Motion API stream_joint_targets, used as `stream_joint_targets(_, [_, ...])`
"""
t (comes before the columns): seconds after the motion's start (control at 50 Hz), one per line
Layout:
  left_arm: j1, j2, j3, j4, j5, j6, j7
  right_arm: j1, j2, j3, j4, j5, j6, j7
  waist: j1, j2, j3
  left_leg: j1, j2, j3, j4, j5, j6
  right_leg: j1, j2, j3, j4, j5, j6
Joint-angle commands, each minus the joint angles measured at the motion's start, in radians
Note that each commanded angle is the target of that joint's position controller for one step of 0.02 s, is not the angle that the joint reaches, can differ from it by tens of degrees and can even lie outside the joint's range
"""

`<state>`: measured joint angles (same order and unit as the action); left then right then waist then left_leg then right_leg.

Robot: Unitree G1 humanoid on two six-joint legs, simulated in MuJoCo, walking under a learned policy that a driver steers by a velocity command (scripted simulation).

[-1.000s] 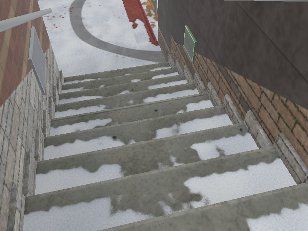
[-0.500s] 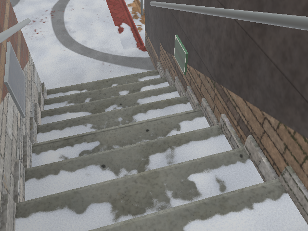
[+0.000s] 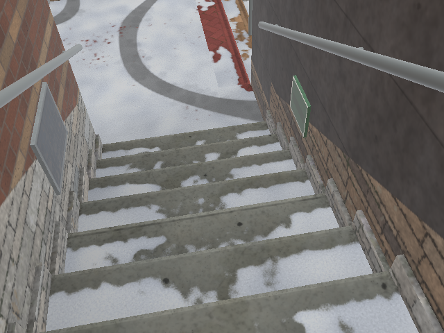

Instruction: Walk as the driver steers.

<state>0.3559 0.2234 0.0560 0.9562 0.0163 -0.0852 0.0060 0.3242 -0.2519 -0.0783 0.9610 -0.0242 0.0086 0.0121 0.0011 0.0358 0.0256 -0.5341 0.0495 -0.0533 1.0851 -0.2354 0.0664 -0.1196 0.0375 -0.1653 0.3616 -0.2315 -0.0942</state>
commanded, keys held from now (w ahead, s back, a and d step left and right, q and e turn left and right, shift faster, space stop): w+q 1.00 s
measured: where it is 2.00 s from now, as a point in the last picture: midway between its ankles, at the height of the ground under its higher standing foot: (162, 280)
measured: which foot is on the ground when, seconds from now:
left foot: up 0.00-0.38, down 0.40-1.00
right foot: down 0.00-0.40, up 0.42-1.00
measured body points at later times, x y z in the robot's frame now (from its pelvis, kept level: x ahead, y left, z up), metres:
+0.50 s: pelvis +0.21 +0.05 -0.18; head +0.24 +0.07 +0.27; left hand +0.12 +0.29 -0.33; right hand +0.40 -0.16 -0.31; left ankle +0.26 +0.11 -0.90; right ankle +0.12 -0.09 -0.65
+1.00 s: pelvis +0.48 +0.07 -0.26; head +0.47 +0.06 +0.19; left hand +0.51 +0.38 -0.35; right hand +0.60 -0.18 -0.39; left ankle +0.26 +0.11 -0.89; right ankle +0.65 +0.02 -1.00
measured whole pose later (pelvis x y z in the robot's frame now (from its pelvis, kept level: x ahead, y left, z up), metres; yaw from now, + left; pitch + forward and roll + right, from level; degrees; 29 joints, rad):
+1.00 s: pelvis +0.48 +0.07 -0.26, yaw +34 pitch +0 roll +4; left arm 0.11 0.26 0.06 0.79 0.01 -0.05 -0.04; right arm 0.47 -0.25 -0.05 0.88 -0.05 -0.01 -0.07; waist -0.12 -0.07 -0.05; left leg -0.19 -0.20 -0.22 1.09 -0.86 0.07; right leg -0.34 -0.05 0.14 0.36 0.28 0.03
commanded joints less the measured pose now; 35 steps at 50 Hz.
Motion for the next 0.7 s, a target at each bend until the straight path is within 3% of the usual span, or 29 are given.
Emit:
stream_joint_targets(0.02, [0.067,0.115,0.020,-0.025,0.002,-0.030,0.005,0.032,-0.038,-0.014,-0.048,-0.006,0.030,0.002,-0.016,-0.092,0.026,-0.151,0.025,-0.038,0.027,0.159,-0.003,0.039,-0.300,0.180,-0.118,0.393,-0.079])
stream_joint_targets(0.04, [0.044,0.091,0.010,-0.014,-0.008,-0.042,0.009,-0.018,-0.052,-0.027,-0.067,-0.003,0.028,0.005,-0.039,-0.091,0.069,-0.192,0.027,-0.058,-0.082,0.267,-0.002,0.041,-0.265,0.141,-0.106,0.306,-0.036])
stream_joint_targets(0.06, [0.058,0.094,0.008,-0.008,-0.012,-0.048,0.015,-0.040,-0.050,-0.026,-0.071,-0.007,0.026,0.005,-0.025,-0.118,0.058,-0.181,0.011,-0.041,-0.119,0.339,0.000,0.040,-0.256,0.127,-0.089,0.280,-0.015])
stream_joint_targets(0.08, [0.078,0.091,0.004,0.000,-0.013,-0.050,0.018,-0.050,-0.048,-0.028,-0.074,-0.015,0.026,0.011,-0.019,-0.117,0.055,-0.188,0.009,-0.030,-0.131,0.388,0.004,0.049,-0.259,0.110,-0.067,0.308,-0.012])
stream_joint_targets(0.1, [0.049,0.104,0.004,-0.004,-0.014,-0.051,0.024,-0.078,-0.041,-0.022,-0.087,-0.010,0.022,0.019,-0.036,-0.099,0.074,-0.102,-0.003,-0.003,-0.255,0.495,0.003,-0.064,-0.229,0.053,-0.052,0.227,0.002])
stream_joint_targets(0.12, [0.053,0.095,0.000,-0.007,-0.010,-0.055,0.030,-0.114,-0.034,-0.018,-0.094,-0.006,0.015,0.026,-0.024,-0.107,0.083,-0.062,-0.013,0.041,-0.283,0.597,0.004,-0.110,-0.227,0.029,-0.023,0.181,0.003])
stream_joint_targets(0.14, [0.065,0.071,-0.010,-0.001,-0.009,-0.050,0.034,-0.136,-0.021,-0.014,-0.097,-0.016,0.011,0.037,-0.011,-0.080,0.074,-0.012,-0.019,0.046,-0.322,0.694,0.010,-0.138,-0.222,0.006,0.028,0.144,0.008])
stream_joint_targets(0.16, [0.083,0.073,-0.012,0.000,-0.007,-0.049,0.037,-0.142,-0.022,-0.014,-0.099,-0.017,0.014,0.042,-0.005,-0.091,0.075,-0.005,-0.024,0.057,-0.341,0.732,0.016,-0.137,-0.233,0.006,0.073,0.120,0.008])
stream_joint_targets(0.24, [0.182,0.097,-0.005,0.016,0.024,-0.042,0.042,-0.297,-0.033,-0.006,-0.156,-0.019,0.020,0.035,0.084,-0.082,0.154,-0.169,-0.008,0.066,-0.476,0.691,0.022,0.023,-0.307,0.055,0.256,0.083,-0.009])
stream_joint_targets(0.28, [0.207,0.089,-0.002,0.026,0.030,-0.022,0.053,-0.358,-0.022,0.006,-0.183,-0.014,0.019,0.037,0.120,-0.085,0.166,-0.152,0.003,0.088,-0.553,0.643,0.019,0.040,-0.321,0.050,0.328,0.113,-0.010])
stream_joint_targets(0.32, [0.207,0.064,-0.013,0.034,0.028,0.006,0.060,-0.354,0.001,0.015,-0.181,-0.007,0.025,0.038,0.120,-0.075,0.154,-0.018,-0.007,0.149,-0.603,0.639,0.035,-0.010,-0.312,0.030,0.431,0.151,-0.011])
stream_joint_targets(0.34, [0.198,0.079,-0.012,0.038,0.023,0.015,0.059,-0.298,-0.010,0.012,-0.162,-0.008,0.026,0.034,0.092,-0.069,0.142,0.064,-0.020,0.170,-0.622,0.565,0.052,-0.025,-0.315,0.025,0.513,0.264,-0.013])
stream_joint_targets(0.36, [0.179,0.102,-0.007,0.029,0.020,0.018,0.058,-0.178,-0.040,-0.002,-0.125,-0.013,0.025,0.025,0.039,-0.042,0.108,0.198,-0.052,0.208,-0.662,0.507,0.071,-0.058,-0.315,-0.003,0.663,0.397,-0.017])
stream_joint_targets(0.38, [0.171,0.132,-0.003,0.039,0.019,0.026,0.059,-0.024,-0.064,-0.018,-0.065,-0.015,0.020,0.018,-0.036,-0.058,0.025,0.361,-0.084,0.223,-0.651,0.434,0.096,-0.067,-0.307,-0.002,0.858,0.510,-0.024])
stream_joint_targets(0.4, [0.135,0.162,0.014,0.033,0.005,0.030,0.056,0.121,-0.094,-0.041,-0.009,-0.019,0.021,0.012,-0.135,0.027,-0.082,0.624,-0.069,0.160,-0.718,0.414,0.124,-0.187,-0.243,-0.043,1.190,0.330,-0.002])
stream_joint_targets(0.42, [0.157,0.094,0.005,0.006,-0.009,0.020,0.044,0.168,-0.210,-0.064,0.005,-0.022,0.007,0.016,-0.117,0.258,-0.114,0.936,0.082,0.018,-0.448,0.977,0.244,-0.617,-0.079,-0.072,1.700,-0.586,0.043])
stream_joint_targets(0.44, [0.146,0.096,-0.004,-0.063,-0.029,0.014,0.043,0.219,-0.232,-0.060,-0.027,0.032,0.002,0.019,-0.136,0.177,-0.354,1.164,0.262,-0.260,-0.318,1.102,0.374,-0.841,-0.101,0.085,1.821,-0.643,0.067])
stream_joint_targets(0.46, [0.036,0.114,0.000,-0.118,-0.020,0.010,0.043,0.246,-0.223,-0.058,-0.047,0.035,0.001,0.007,-0.189,0.058,-0.361,1.105,0.352,-0.423,-0.552,0.746,0.427,-0.958,-0.106,0.155,1.759,-0.494,0.089])
stream_joint_targets(0.48, [-0.026,0.107,-0.010,-0.156,-0.003,0.005,0.038,0.179,-0.208,-0.044,-0.035,0.015,0.011,-0.022,-0.124,0.070,-0.219,0.919,0.385,-0.525,-0.733,0.116,0.411,-1.031,-0.134,0.188,1.528,-0.346,0.092])
stream_joint_targets(0.5, [-0.092,0.157,0.003,-0.148,0.032,0.010,0.034,0.081,-0.143,-0.025,-0.058,0.009,0.011,-0.028,-0.087,-0.049,-0.061,0.671,0.351,-0.525,-0.760,0.028,0.375,-0.957,-0.174,0.208,1.402,-0.336,0.108])
stream_joint_targets(0.52, [-0.056,0.166,0.011,-0.135,0.050,0.024,0.030,0.017,-0.099,-0.003,-0.072,0.009,-0.012,-0.025,-0.009,-0.134,-0.001,0.470,0.299,-0.457,-0.726,0.065,0.324,-0.833,-0.190,0.248,1.170,-0.170,0.122])
stream_joint_targets(0.54, [-0.005,0.135,0.007,-0.103,0.062,0.048,0.031,-0.023,-0.095,-0.001,-0.078,0.009,-0.031,-0.021,0.035,-0.124,0.032,0.285,0.256,-0.429,-0.727,0.143,0.325,-0.702,-0.196,0.243,1.079,-0.147,0.140])
stream_joint_targets(0.56, [-0.058,0.081,-0.007,-0.132,0.053,0.065,0.026,-0.063,-0.104,0.000,-0.091,0.015,-0.054,-0.023,0.059,-0.109,0.068,0.098,0.152,-0.309,-0.791,0.126,0.288,-0.561,-0.190,0.223,0.852,-0.006,0.169])
stream_joint_targets(0.58, [-0.062,0.064,-0.009,-0.135,0.061,0.078,0.016,-0.059,-0.137,-0.007,-0.088,0.017,-0.059,-0.025,0.059,-0.038,0.034,0.067,0.107,-0.287,-0.771,0.183,0.276,-0.481,-0.169,0.198,0.784,0.038,0.172])
stream_joint_targets(0.6, [-0.012,0.037,-0.018,-0.112,0.060,0.090,0.012,-0.024,-0.141,-0.012,-0.073,0.019,-0.059,-0.027,0.065,0.012,-0.016,0.055,0.078,-0.245,-0.742,0.306,0.269,-0.410,-0.158,0.173,0.772,0.078,0.168])
stream_joint_targets(0.62, [0.078,0.043,-0.014,-0.068,0.042,0.088,0.009,0.014,-0.146,-0.017,-0.065,0.007,-0.059,-0.022,0.070,0.051,-0.061,0.100,0.082,-0.252,-0.710,0.335,0.266,-0.404,-0.150,0.169,0.825,0.209,0.155])
stream_joint_targets(0.64, [0.045,0.071,-0.002,-0.071,0.031,0.080,0.005,0.022,-0.132,-0.015,-0.079,0.007,-0.053,-0.020,0.049,0.013,-0.048,0.119,0.076,-0.280,-0.710,0.232,0.267,-0.455,-0.169,0.186,0.806,0.223,0.148])
stream_joint_targets(0.66, [-0.116,0.126,0.023,-0.125,0.026,0.071,-0.002,0.091,-0.098,-0.013,-0.047,0.011,-0.049,-0.024,-0.011,-0.032,0.010,0.244,0.067,-0.358,-0.676,-0.021,0.271,-0.658,-0.188,0.260,0.728,0.369,0.143])
stream_joint_targets(0.7, [-0.281,0.136,0.032,-0.181,0.040,0.060,-0.012,0.156,-0.109,-0.017,-0.053,0.006,-0.050,-0.028,-0.072,-0.035,0.059,0.376,0.095,-0.499,-0.678,-0.238,0.298,-0.842,-0.182,0.308,0.627,0.342,0.142])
